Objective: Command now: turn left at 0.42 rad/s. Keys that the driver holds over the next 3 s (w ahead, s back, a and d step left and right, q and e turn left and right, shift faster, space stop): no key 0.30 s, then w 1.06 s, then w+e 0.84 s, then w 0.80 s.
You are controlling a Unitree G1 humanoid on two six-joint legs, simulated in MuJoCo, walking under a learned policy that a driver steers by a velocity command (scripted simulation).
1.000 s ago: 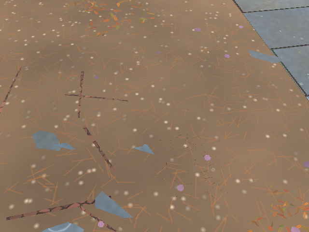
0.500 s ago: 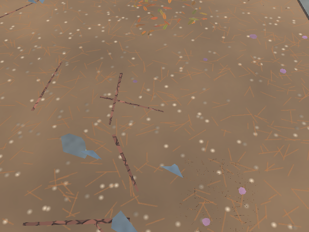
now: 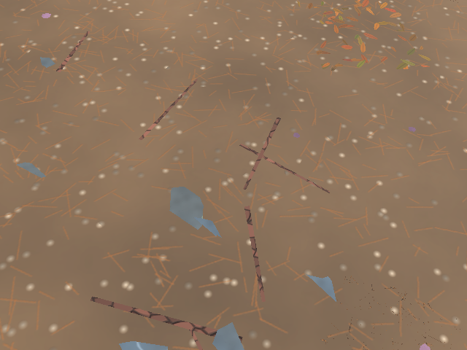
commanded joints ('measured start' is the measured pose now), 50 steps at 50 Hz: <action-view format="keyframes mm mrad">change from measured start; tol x32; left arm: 1 -7 80 11 -49 -4 -16 -8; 50 118 85 -21 -23 21 -119 -65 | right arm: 1 -11 -166 -42 -62 -7 -3 2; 50 155 -71 -9 92 15 -101 23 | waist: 1 -18 175 -140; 9 -23 -237 -117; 25 -92 244 13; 50 -3 -91 -28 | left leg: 1 132 251 -246 -78 283 179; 12 -169 7 -52 567 -373 -109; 21 146 9 165 -54 -123 -62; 26 353 415 -462 -304 -371 223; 38 189 304 -52 -336 -4 122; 42 90 213 81 120 338 32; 45 -453 67 -17 852 -341 -32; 50 -310 214 32 684 -55 -6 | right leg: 1 39 -5 -12 -75 -12 -1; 9 307 -393 351 -505 558 -346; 21 215 -187 169 -555 -166 -249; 28 -383 -95 -21 170 -120 -136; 40 121 -32 -116 -264 232 -126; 43 759 -294 308 -356 -10 -302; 44 785 -395 717 -599 -284 -383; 50 292 -234 219 -690 24 -283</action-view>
